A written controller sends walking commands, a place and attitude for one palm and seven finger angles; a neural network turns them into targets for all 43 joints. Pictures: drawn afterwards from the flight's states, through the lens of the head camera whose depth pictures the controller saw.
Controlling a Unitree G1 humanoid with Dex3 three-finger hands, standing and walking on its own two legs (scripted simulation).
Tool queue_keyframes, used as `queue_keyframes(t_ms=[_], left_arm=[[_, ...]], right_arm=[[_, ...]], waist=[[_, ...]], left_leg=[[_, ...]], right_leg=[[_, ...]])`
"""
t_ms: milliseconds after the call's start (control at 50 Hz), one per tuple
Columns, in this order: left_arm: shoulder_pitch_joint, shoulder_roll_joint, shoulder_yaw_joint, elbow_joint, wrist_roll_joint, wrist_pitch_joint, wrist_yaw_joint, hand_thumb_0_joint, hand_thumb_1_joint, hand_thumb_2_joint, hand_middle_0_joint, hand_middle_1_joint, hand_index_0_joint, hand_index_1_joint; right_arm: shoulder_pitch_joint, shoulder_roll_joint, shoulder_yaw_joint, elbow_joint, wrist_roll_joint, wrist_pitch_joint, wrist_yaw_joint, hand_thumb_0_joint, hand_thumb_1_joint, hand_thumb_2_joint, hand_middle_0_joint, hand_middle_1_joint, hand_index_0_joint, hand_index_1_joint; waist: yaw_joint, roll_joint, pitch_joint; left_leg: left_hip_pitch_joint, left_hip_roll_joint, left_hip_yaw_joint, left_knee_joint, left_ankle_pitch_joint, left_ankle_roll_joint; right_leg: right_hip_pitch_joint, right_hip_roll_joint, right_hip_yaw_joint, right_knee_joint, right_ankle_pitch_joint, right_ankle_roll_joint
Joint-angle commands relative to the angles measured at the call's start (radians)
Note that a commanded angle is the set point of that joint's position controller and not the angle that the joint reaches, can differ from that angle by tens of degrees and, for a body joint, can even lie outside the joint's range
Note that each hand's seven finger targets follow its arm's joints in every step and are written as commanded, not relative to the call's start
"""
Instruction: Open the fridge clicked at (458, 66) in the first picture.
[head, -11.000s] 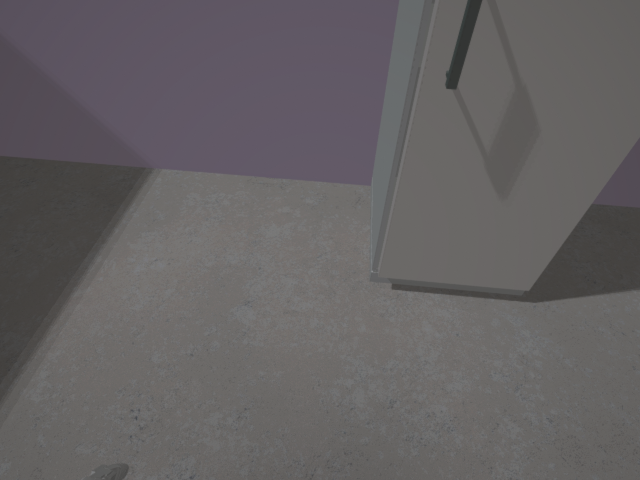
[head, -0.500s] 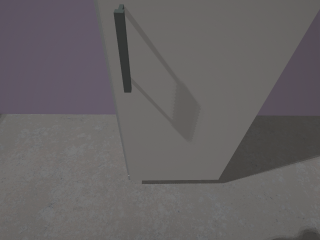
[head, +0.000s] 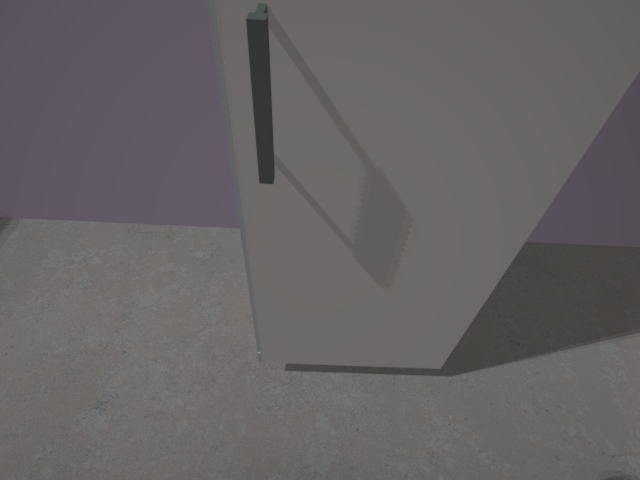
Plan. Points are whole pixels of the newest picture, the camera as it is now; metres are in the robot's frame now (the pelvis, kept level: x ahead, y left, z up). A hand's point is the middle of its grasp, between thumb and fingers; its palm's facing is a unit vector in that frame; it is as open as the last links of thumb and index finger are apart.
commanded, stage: shuffle to correct the standing spot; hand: left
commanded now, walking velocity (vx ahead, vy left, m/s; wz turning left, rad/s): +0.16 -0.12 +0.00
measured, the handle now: (264, 103) +0.53 +0.12 +0.21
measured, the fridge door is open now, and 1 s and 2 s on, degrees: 0 0 0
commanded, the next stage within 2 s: come to a stop and stand still in 0.32 s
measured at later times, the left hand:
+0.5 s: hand (242, 431) +0.23 +0.13 -0.18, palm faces -0.03 -0.98 -0.22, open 7.3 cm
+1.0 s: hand out of the picture +0.10 +0.14 -0.17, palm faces +0.17 -0.95 -0.26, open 7.3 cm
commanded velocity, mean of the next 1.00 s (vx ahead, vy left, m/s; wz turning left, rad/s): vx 0.00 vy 0.02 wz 0.00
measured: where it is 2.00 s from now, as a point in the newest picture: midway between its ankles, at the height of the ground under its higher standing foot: outside the picture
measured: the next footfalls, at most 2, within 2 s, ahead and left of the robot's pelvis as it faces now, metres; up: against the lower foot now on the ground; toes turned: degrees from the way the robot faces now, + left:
right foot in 0.50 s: +0.26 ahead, -0.17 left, +0.00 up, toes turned -4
left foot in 1.00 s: +0.09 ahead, +0.03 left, +0.00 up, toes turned +5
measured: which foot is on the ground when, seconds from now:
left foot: down 0.00-0.50, up 0.52-0.98, down 1.00-1.00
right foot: down 0.00-0.10, up 0.12-0.48, down 0.50-1.00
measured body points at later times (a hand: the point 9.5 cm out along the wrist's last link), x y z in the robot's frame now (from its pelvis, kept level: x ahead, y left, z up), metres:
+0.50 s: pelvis +0.12 -0.06 -0.01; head +0.18 -0.07 +0.43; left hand +0.23 +0.18 -0.16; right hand +0.00 -0.27 -0.15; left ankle -0.04 +0.10 -0.72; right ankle +0.22 -0.16 -0.74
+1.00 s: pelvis +0.09 -0.07 +0.00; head +0.10 -0.05 +0.45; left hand +0.09 +0.19 -0.15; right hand +0.22 -0.29 -0.13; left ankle +0.05 +0.04 -0.73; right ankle +0.22 -0.16 -0.73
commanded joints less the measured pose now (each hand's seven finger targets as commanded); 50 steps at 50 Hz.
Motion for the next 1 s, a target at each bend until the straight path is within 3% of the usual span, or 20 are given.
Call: queue_keyframes(t_ms=[0, 40, 60, 80, 120, 180, 360, 420, 440, 460, 480, 500, 520, 580, 760, 880, 920, 940, 960, 980], left_arm=[[0.096, 0.115, 0.036, -0.017, 0.006, -0.014, 0.006, 0.0, 0.9, 0.9, -0.2, -0.3, -0.2, -0.3], [0.055, 0.074, 0.03, -0.027, 0.002, -0.015, -0.001, 0.0, 0.9, 0.9, -0.2, -0.3, -0.2, -0.3], [0.052, 0.037, 0.022, -0.041, 0.0, -0.02, -0.005, 0.0, 0.9, 0.9, -0.2, -0.3, -0.2, -0.3], [-0.04, 0.049, 0.017, -0.078, 0.005, -0.022, -0.007, 0.0, 0.9, 0.9, -0.2, -0.3, -0.2, -0.3], [-0.087, 0.076, 0.035, -0.096, 0.012, -0.018, -0.009, 0.0, 0.9, 0.9, -0.2, -0.3, -0.2, -0.3], [-0.113, 0.035, 0.035, -0.107, 0.011, -0.008, -0.033, 0.0, 0.9, 0.9, -0.2, -0.3, -0.2, -0.3], [-0.228, 0.021, 0.033, -0.161, -0.001, 0.009, -0.05, 0.0, 0.9, 0.9, -0.2, -0.3, -0.2, -0.3], [-0.072, 0.084, 0.053, -0.124, 0.001, -0.003, -0.047, 0.0, 0.9, 0.9, -0.2, -0.3, -0.2, -0.3], [0.034, 0.133, 0.066, -0.095, 0.001, -0.017, -0.036, 0.0, 0.9, 0.9, -0.2, -0.3, -0.2, -0.3], [0.093, 0.217, 0.085, -0.08, 0.007, -0.033, -0.015, 0.0, 0.9, 0.9, -0.2, -0.3, -0.2, -0.3], [0.087, 0.255, 0.084, -0.086, -0.006, -0.046, -0.008, 0.0, 0.9, 0.9, -0.2, -0.3, -0.2, -0.3], [0.013, 0.271, 0.081, -0.105, -0.003, -0.048, -0.005, 0.0, 0.9, 0.9, -0.2, -0.3, -0.2, -0.3], [-0.071, 0.281, 0.086, -0.132, 0.005, -0.042, -0.002, 0.0, 0.9, 0.9, -0.2, -0.3, -0.2, -0.3], [-0.151, 0.174, 0.062, -0.147, 0.005, -0.009, 0.02, 0.0, 0.9, 0.9, -0.2, -0.3, -0.2, -0.3], [-0.141, 0.219, 0.083, -0.182, 0.013, 0.01, 0.022, 0.0, 0.9, 0.9, -0.2, -0.3, -0.2, -0.3], [-0.13, 0.235, 0.086, -0.193, 0.028, 0.025, 0.015, 0.0, 0.9, 0.9, -0.2, -0.3, -0.2, -0.3], [-0.151, 0.238, 0.086, -0.19, 0.02, 0.035, 0.012, 0.0, 0.9, 0.9, -0.2, -0.3, -0.2, -0.3], [-0.149, 0.214, 0.081, -0.182, 0.014, 0.039, 0.009, 0.0, 0.9, 0.9, -0.2, -0.3, -0.2, -0.3], [-0.14, 0.165, 0.067, -0.182, 0.005, 0.044, 0.004, 0.0, 0.9, 0.9, -0.2, -0.3, -0.2, -0.3], [-0.112, 0.094, 0.052, -0.185, -0.008, 0.042, -0.002, 0.0, 0.9, 0.9, -0.2, -0.3, -0.2, -0.3]], right_arm=[[0.026, -0.054, -0.023, -0.068, 0.002, -0.021, -0.001, 0.0, -0.9, -0.9, 0.2, 0.3, 0.2, 0.3], [0.137, -0.075, -0.026, -0.023, 0.001, -0.036, -0.001, 0.0, -0.9, -0.9, 0.2, 0.3, 0.2, 0.3], [0.234, -0.139, -0.04, 0.011, -0.007, -0.046, -0.013, 0.0, -0.9, -0.9, 0.2, 0.3, 0.2, 0.3], [0.311, -0.165, -0.048, 0.034, -0.01, -0.043, -0.032, 0.0, -0.9, -0.9, 0.2, 0.3, 0.2, 0.3], [0.315, -0.147, -0.035, 0.032, -0.01, -0.046, -0.047, 0.0, -0.9, -0.9, 0.2, 0.3, 0.2, 0.3], [0.24, -0.145, -0.041, -0.003, -0.008, -0.063, -0.05, 0.0, -0.9, -0.9, 0.2, 0.3, 0.2, 0.3], [0.186, -0.179, -0.056, -0.038, -0.014, -0.051, -0.045, 0.0, -0.9, -0.9, 0.2, 0.3, 0.2, 0.3], [0.137, -0.226, -0.079, -0.055, 0.001, -0.04, -0.037, 0.0, -0.9, -0.9, 0.2, 0.3, 0.2, 0.3], [0.134, -0.208, -0.076, -0.06, 0.009, -0.038, -0.028, 0.0, -0.9, -0.9, 0.2, 0.3, 0.2, 0.3], [0.216, -0.134, -0.061, -0.057, 0.02, -0.036, -0.017, 0.0, -0.9, -0.9, 0.2, 0.3, 0.2, 0.3], [0.253, -0.094, -0.053, -0.068, 0.03, -0.024, -0.021, 0.0, -0.9, -0.9, 0.2, 0.3, 0.2, 0.3], [0.211, -0.131, -0.064, -0.072, 0.031, -0.02, -0.025, 0.0, -0.9, -0.9, 0.2, 0.3, 0.2, 0.3], [0.168, -0.136, -0.077, -0.086, 0.036, -0.015, -0.024, 0.0, -0.9, -0.9, 0.2, 0.3, 0.2, 0.3], [0.082, -0.082, -0.069, -0.079, 0.023, 0.023, -0.02, 0.0, -0.9, -0.9, 0.2, 0.3, 0.2, 0.3], [-0.069, -0.134, -0.092, -0.183, -0.002, 0.071, 0.018, 0.0, -0.9, -0.9, 0.2, 0.3, 0.2, 0.3], [-0.081, -0.124, -0.083, -0.209, 0.01, 0.047, 0.029, 0.0, -0.9, -0.9, 0.2, 0.3, 0.2, 0.3], [0.033, -0.113, -0.075, -0.177, 0.012, 0.033, 0.027, 0.0, -0.9, -0.9, 0.2, 0.3, 0.2, 0.3], [0.088, -0.117, -0.074, -0.156, 0.011, 0.028, 0.02, 0.0, -0.9, -0.9, 0.2, 0.3, 0.2, 0.3], [0.105, -0.159, -0.079, -0.153, 0.005, 0.022, 0.013, 0.0, -0.9, -0.9, 0.2, 0.3, 0.2, 0.3], [0.02, -0.212, -0.085, -0.185, -0.005, 0.019, 0.005, 0.0, -0.9, -0.9, 0.2, 0.3, 0.2, 0.3]], waist=[[-0.004, -0.068, 0.166], [-0.044, 0.1, 0.138], [-0.067, 0.294, 0.086], [-0.105, 0.339, 0.132], [-0.09, 0.162, 0.137], [-0.058, 0.078, 0.136], [-0.045, 0.226, 0.101], [0.037, 0.153, 0.006], [0.086, 0.072, -0.058], [0.091, -0.154, -0.177], [0.047, -0.235, -0.303], [0.032, -0.149, -0.209], [0.023, -0.182, -0.133], [0.01, -0.087, -0.029], [0.023, -0.102, -0.044], [0.03, -0.163, -0.041], [-0.021, -0.162, -0.057], [-0.042, -0.115, -0.065], [-0.049, 0.05, -0.044], [-0.018, 0.33, 0.021]], left_leg=[[-0.157, 0.031, 0.046, 0.025, -0.026, 0.021], [0.021, 0.089, -0.056, -0.162, 0.16, 0.051], [0.177, 0.247, -0.286, -0.235, 0.364, 0.124], [0.295, 0.352, -0.441, -0.277, 0.71, 0.212], [0.293, 0.4, -0.388, -0.242, 0.965, 0.244], [0.229, 0.341, -0.271, -0.27, 0.856, 0.197], [0.14, 0.227, -0.038, -0.24, 0.837, 0.096], [0.084, 0.223, -0.038, -0.091, 0.777, 0.05], [0.015, 0.176, -0.028, 0.029, 0.639, 0.012], [-0.152, 0.062, 0.03, 0.278, 0.179, -0.032], [-0.097, 0.006, -0.027, 0.49, -0.267, -0.033], [-0.086, 0.029, -0.086, 0.504, -0.281, -0.012], [-0.113, 0.038, -0.067, 0.536, -0.254, -0.011], [-0.147, 0.039, -0.047, 0.54, -0.193, -0.044], [-0.228, 0.002, -0.036, 0.514, -0.011, -0.077], [-0.055, -0.018, 0.031, 0.139, -0.08, -0.046], [0.133, -0.046, 0.075, -0.087, 0.008, -0.025], [0.224, -0.036, 0.077, -0.215, 0.05, -0.018], [0.204, 0.06, -0.046, -0.336, -0.048, 0.008], [0.081, 0.25, -0.291, -0.455, -0.177, 0.066]], right_leg=[[-0.057, -0.264, 0.278, -0.236, -0.148, -0.111], [-0.147, -0.139, 0.107, -0.001, -0.005, -0.052], [-0.289, -0.054, 0.003, 0.23, -0.006, -0.001], [-0.493, -0.017, 0.015, 0.412, -0.207, 0.02], [-0.563, -0.076, 0.114, 0.605, -0.19, 0.011], [-0.556, -0.096, 0.104, 0.638, -0.081, 0.027], [-0.343, -0.05, 0.002, 0.247, 0.111, 0.029], [-0.04, -0.028, 0.009, 0.024, 0.272, 0.024], [0.143, -0.07, 0.062, -0.032, 0.377, 0.02], [0.356, -0.306, 0.282, -0.032, 0.683, -0.053], [0.287, -0.497, 0.451, -0.083, 0.951, -0.138], [0.165, -0.473, 0.397, -0.107, 0.935, -0.175], [0.071, -0.456, 0.379, -0.109, 0.904, -0.184], [-0.102, -0.404, 0.278, -0.131, 0.789, -0.162], [-0.152, -0.389, 0.295, -0.252, 0.255, -0.132], [-0.195, -0.336, 0.32, -0.344, -0.077, -0.097], [-0.273, -0.279, 0.263, -0.331, -0.137, -0.036], [-0.305, -0.231, 0.214, -0.276, -0.167, 0.008], [-0.343, -0.154, 0.139, -0.13, -0.183, 0.055], [-0.389, -0.058, 0.058, 0.089, -0.112, 0.082]])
